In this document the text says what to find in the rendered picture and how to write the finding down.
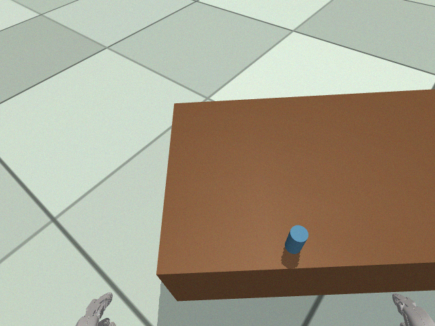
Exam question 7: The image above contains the can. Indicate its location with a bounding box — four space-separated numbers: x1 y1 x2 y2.
285 225 309 254

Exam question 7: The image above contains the left robot hand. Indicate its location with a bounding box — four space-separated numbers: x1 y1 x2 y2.
76 292 116 326

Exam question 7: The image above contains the right robot hand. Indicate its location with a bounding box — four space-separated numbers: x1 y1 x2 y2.
392 293 435 326

